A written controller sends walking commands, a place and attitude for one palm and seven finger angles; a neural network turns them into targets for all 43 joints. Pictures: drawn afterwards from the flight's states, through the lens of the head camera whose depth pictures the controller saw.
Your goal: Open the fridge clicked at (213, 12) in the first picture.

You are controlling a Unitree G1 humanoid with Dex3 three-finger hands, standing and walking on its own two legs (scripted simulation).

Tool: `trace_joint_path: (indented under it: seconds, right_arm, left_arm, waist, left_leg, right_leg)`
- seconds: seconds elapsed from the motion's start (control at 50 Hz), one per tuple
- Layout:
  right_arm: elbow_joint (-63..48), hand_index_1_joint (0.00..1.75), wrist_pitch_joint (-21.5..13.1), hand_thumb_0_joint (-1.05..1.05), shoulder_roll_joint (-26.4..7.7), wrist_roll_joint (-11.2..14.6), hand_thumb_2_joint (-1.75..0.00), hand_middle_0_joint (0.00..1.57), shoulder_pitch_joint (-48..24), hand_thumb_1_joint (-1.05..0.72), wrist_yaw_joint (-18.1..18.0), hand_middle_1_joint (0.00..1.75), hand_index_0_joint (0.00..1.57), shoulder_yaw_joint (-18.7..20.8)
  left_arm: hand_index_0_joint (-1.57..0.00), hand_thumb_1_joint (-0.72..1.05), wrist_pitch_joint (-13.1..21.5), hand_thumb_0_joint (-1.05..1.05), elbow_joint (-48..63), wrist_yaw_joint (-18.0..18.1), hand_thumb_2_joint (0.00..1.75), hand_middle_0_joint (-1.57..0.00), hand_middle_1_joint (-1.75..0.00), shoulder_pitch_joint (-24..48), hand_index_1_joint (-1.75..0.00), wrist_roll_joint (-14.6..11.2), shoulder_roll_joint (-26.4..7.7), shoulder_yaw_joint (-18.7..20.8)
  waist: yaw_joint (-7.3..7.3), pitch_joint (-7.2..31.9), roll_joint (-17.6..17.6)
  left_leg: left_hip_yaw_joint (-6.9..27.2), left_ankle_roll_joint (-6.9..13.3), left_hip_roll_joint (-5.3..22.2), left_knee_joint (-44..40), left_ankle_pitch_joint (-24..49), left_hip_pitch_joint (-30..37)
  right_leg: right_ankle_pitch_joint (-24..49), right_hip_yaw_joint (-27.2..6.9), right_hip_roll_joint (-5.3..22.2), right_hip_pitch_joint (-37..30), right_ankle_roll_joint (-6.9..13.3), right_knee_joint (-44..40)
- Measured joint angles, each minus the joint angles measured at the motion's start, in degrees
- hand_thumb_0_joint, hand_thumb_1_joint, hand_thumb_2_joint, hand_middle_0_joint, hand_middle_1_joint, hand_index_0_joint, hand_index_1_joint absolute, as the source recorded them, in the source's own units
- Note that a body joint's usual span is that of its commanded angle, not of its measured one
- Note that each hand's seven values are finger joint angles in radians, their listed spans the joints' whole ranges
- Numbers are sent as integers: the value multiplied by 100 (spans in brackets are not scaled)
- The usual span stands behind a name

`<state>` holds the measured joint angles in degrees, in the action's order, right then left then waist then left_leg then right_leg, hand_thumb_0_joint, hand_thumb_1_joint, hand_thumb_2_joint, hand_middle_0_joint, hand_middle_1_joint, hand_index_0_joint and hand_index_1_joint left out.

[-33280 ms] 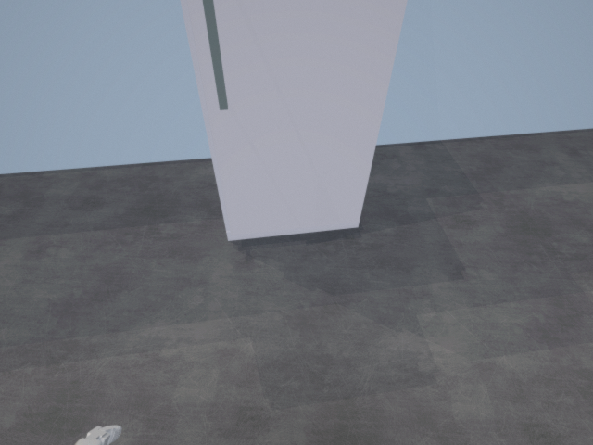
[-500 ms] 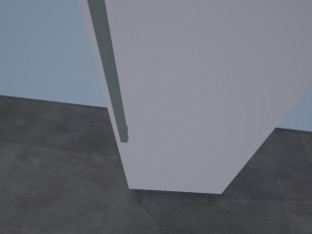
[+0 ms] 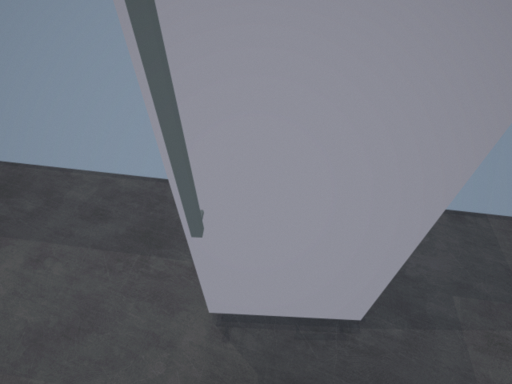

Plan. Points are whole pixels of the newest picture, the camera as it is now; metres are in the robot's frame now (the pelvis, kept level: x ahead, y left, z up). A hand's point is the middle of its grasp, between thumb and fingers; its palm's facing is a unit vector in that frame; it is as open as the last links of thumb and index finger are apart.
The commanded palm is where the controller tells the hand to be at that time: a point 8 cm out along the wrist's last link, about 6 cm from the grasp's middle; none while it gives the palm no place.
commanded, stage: raise the hand to about handle height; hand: left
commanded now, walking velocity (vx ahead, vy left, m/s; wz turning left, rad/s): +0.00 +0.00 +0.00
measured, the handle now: (181, 145) +0.43 +0.15 +0.15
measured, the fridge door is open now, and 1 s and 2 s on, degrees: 5 5 5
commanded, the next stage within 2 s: none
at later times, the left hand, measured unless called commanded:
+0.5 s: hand out of the picture +0.13 +0.19 -0.05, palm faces +0.06 -1.00 +0.02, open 8.6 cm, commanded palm +0.12 +0.26 -0.02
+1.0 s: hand (72, 330) +0.18 +0.26 +0.05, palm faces +0.11 -0.99 -0.07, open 11.6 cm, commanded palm +0.15 +0.30 +0.05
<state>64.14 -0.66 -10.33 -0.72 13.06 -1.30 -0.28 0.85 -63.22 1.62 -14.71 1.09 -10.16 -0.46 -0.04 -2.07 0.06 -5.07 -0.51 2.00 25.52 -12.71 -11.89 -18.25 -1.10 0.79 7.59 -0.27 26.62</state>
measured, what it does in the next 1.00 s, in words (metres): stands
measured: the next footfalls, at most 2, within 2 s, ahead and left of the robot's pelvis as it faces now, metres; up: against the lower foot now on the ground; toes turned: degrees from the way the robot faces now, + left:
none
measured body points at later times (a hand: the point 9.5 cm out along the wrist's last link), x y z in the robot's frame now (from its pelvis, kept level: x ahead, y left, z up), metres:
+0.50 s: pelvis -0.04 -0.01 -0.06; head -0.01 +0.00 +0.39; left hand +0.12 +0.25 -0.05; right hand +0.20 -0.26 -0.09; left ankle +0.01 +0.12 -0.74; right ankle -0.04 -0.12 -0.74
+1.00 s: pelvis -0.04 +0.01 -0.04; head -0.01 +0.02 +0.41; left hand +0.16 +0.31 +0.05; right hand +0.11 -0.22 -0.13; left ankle +0.01 +0.13 -0.74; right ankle -0.04 -0.12 -0.74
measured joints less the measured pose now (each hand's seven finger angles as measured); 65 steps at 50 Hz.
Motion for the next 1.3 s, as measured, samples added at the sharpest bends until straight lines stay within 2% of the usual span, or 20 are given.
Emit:
trace_joint_path:
  seconds: [0.1,0.14,0.18,0.22,0.26,0.32,0.38,0.42,0.46,0.54,0.6,0.64,0.7,0.78,0.82,0.86,0.94,1.02,1.14,1.3]
  right_arm:
    - [-24,29,14,0,-27,15,-90,20,15,-91,12,29,20,1]
    - [-577,30,-249,0,-56,161,-90,20,255,-91,-109,30,20,-37]
    - [-968,30,-786,1,-113,213,-90,20,478,-91,-272,30,20,-47]
    - [-1296,30,-1071,1,-213,280,-90,20,487,-91,-309,30,20,-11]
    - [-1614,30,-1226,1,-291,248,-90,20,323,-91,-310,30,20,58]
    - [-2051,30,-1327,1,-303,165,-90,20,-66,-91,-201,30,20,159]
    - [-2554,30,-1347,1,-329,172,-90,20,-374,-91,-27,30,20,260]
    - [-2895,30,-1324,1,-406,219,-90,20,-459,-91,10,30,20,307]
    - [-3175,30,-1289,1,-498,246,-90,20,-468,-91,-28,30,20,350]
    - [-3413,30,-1350,1,-590,220,-90,20,-345,-91,-185,30,20,392]
    - [-3279,30,-1467,1,-582,186,-90,20,-280,-91,-305,29,20,275]
    - [-3130,30,-1528,1,-545,209,-90,20,-301,-91,-359,29,20,122]
    - [-2963,30,-1540,1,-405,268,-90,20,-331,-91,-411,30,20,-118]
    - [-2933,30,-1410,1,-147,331,-90,20,-183,-91,-431,30,20,-315]
    - [-2976,30,-1341,1,-67,341,-90,21,-28,-91,-433,30,20,-342]
    - [-3005,30,-1319,1,-44,334,-90,21,158,-90,-426,30,21,-315]
    - [-2956,30,-1388,1,-171,314,-90,21,474,-90,-374,30,20,-185]
    - [-2825,30,-1482,1,-427,326,-90,21,521,-90,-357,30,20,-113]
    - [-2824,30,-1602,1,-579,375,-90,20,280,-91,-465,30,20,-104]
    - [-3031,30,-1632,1,-436,405,-90,20,60,-91,-483,30,20,-264]
  left_arm:
    - [-20,91,30,0,5,45,90,-20,-29,-3,-30,8,40,-11]
    - [-20,90,-506,1,2101,46,89,-20,-30,-587,-31,-412,67,202]
    - [-20,89,-51,2,3810,232,89,-21,-30,-901,-31,-607,15,194]
    - [-20,88,236,2,4887,281,88,-21,-31,-838,-32,-831,33,258]
    - [-20,85,771,2,5344,99,87,-21,-33,-521,-34,-949,36,442]
    - [-20,81,1875,1,5337,-571,85,-21,-36,-118,-37,-1211,-29,801]
    - [-20,75,2692,0,5079,-1620,83,-21,-40,-67,-41,-1457,-131,978]
    - [-21,70,2695,0,4951,-2173,81,-21,-43,-278,-44,-1538,-186,1026]
    - [-21,66,2435,0,4932,-2427,79,-22,-45,-611,-46,-1624,-220,1083]
    - [-22,56,2312,1,5411,-2175,75,-23,-51,-1294,-52,-1746,-211,1274]
    - [-22,49,2724,2,6006,-1943,72,-23,-56,-1327,-57,-1795,-283,1337]
    - [-23,45,2934,2,6255,-1997,70,-23,-59,-1053,-60,-1854,-353,1302]
    - [-23,38,2731,1,6278,-2335,67,-24,-63,-408,-64,-1853,-540,1180]
    - [-24,28,1631,1,5876,-2719,63,-24,-69,157,-70,-1847,-842,1198]
    - [-24,24,1136,1,5791,-2683,61,-25,-72,114,-73,-1986,-888,1370]
    - [-25,19,920,1,5848,-2517,59,-26,-75,-53,-76,-2144,-858,1605]
    - [-25,10,1166,1,6228,-2123,55,-26,-81,-362,-82,-2210,-754,1923]
    - [-26,1,1430,0,6322,-2152,51,-27,-87,-287,-88,-2090,-753,1874]
    - [-27,-14,1042,0,6169,-2469,45,-28,-96,-2,-97,-1982,-918,1660]
    - [-29,-32,777,0,6081,-2396,37,-29,-108,559,-109,-2178,-1145,2108]
  waist:
    - [8,0,-55]
    - [-9,-99,-36]
    - [-83,-46,-37]
    - [10,114,-122]
    - [138,315,-199]
    - [213,686,-139]
    - [182,755,24]
    - [123,764,104]
    - [36,763,146]
    - [-175,766,124]
    - [-308,737,45]
    - [-331,673,-52]
    - [-268,580,-197]
    - [-55,582,-294]
    - [62,610,-302]
    - [119,643,-285]
    - [74,675,-234]
    - [-11,615,-237]
    - [-37,539,-220]
    - [-120,545,-167]
  left_leg:
    - [38,-19,58,89,-17,-78]
    - [68,-9,36,203,-62,-133]
    - [110,5,-36,253,-57,-182]
    - [226,20,-97,404,-75,-349]
    - [311,24,-113,672,-135,-666]
    - [277,-14,-54,1272,-315,-1427]
    - [258,-67,18,1918,-536,-2057]
    - [288,-79,42,2270,-661,-2376]
    - [345,-88,57,2546,-764,-2605]
    - [551,-87,87,2971,-938,-2899]
    - [746,-94,94,3251,-1032,-3066]
    - [853,-93,96,3392,-1065,-3141]
    - [906,-79,102,3423,-1034,-3165]
    - [734,-40,123,3079,-875,-2990]
    - [595,-5,129,2835,-800,-2820]
    - [476,29,134,2627,-751,-2653]
    - [395,77,107,2428,-728,-2451]
    - [451,130,46,2418,-732,-2401]
    - [430,188,-5,2231,-664,-2173]
    - [427,178,-16,1845,-549,-1665]
  right_leg:
    - [31,34,-54,3,10,-46]
    - [-12,63,-34,60,12,95]
    - [-115,111,36,142,12,288]
    - [-202,230,92,251,-1,444]
    - [-292,311,112,526,-6,698]
    - [-512,255,81,1355,28,1402]
    - [-759,211,34,2023,67,2111]
    - [-902,227,16,2330,99,2466]
    - [-1012,275,4,2518,115,2708]
    - [-1152,463,-41,2648,134,2948]
    - [-1222,645,-72,2668,153,3066]
    - [-1239,744,-91,2664,155,3116]
    - [-1178,789,-110,2645,141,3078]
    - [-977,626,-109,2568,84,2781]
    - [-875,497,-100,2472,44,2580]
    - [-792,387,-95,2361,12,2394]
    - [-723,317,-65,2164,-37,2160]
    - [-709,381,-15,2037,-87,2062]
    - [-605,371,29,1787,-139,1822]
    - [-447,380,26,1255,-133,1370]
